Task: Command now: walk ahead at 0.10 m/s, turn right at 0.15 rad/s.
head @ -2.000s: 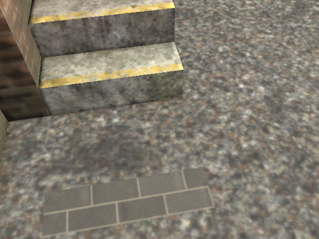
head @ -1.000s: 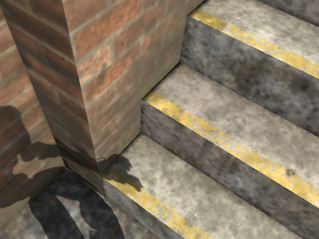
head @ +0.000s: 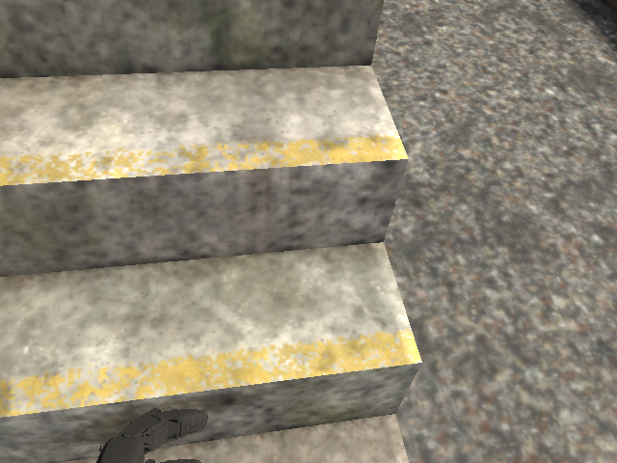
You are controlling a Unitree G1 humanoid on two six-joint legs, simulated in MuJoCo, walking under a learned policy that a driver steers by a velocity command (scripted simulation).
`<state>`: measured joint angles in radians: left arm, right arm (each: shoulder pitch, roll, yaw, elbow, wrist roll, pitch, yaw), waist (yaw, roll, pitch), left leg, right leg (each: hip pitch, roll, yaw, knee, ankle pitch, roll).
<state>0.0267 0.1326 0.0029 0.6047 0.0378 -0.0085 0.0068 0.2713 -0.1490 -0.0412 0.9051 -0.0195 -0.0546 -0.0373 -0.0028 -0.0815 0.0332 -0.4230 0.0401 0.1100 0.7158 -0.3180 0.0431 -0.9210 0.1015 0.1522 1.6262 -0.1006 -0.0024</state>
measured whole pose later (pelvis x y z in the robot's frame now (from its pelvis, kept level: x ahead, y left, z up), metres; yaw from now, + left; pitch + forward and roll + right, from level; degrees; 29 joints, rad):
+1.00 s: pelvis -0.09 +0.20 -0.13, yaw +20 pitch +1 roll -5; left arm 0.19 0.16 -0.09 0.56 0.02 0.13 -0.02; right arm 0.03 -0.17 -0.03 0.64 0.00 0.02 -0.05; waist 0.14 -0.01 0.10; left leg -0.40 0.05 -0.04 1.47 -0.15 -0.10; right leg -0.73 0.24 -0.09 1.35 -0.86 -0.23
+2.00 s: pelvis +0.00 +0.03 -0.06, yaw -6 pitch +2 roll -1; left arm 0.22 0.17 0.05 0.70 0.07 -0.01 0.02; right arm 0.14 -0.22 -0.06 0.67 0.01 -0.08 0.01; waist -0.01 0.02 0.05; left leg -0.66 -0.05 -0.14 1.93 -0.12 0.09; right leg -0.59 -0.01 -0.04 1.12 -0.57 0.00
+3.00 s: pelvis +0.31 +0.07 +0.20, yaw +34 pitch +2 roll -3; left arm 0.51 0.20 0.05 0.71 0.03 -0.10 -0.05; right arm 0.08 -0.28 -0.06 0.60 -0.02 0.00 -0.08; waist 0.11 0.00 -0.01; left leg -0.44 0.04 0.08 0.75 -0.31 -0.02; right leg -0.31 0.06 0.07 1.00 -0.42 -0.17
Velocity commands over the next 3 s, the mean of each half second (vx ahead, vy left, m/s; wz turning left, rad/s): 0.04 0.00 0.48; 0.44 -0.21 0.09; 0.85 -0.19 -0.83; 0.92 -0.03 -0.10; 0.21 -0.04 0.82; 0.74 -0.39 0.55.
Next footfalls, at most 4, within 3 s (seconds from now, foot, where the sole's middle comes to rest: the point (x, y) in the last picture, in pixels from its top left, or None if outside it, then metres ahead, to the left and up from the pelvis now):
0.16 right None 0.12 -0.11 -0.75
0.66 left None -0.15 0.24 -0.73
0.80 left None -0.27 0.19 -0.92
0.92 right None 0.00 0.17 -0.75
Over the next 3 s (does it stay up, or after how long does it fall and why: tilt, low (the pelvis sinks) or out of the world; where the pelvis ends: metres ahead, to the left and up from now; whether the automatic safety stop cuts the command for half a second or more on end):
stays up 0.31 0.07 0.20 its command is cut before an obstacle after 0.7 s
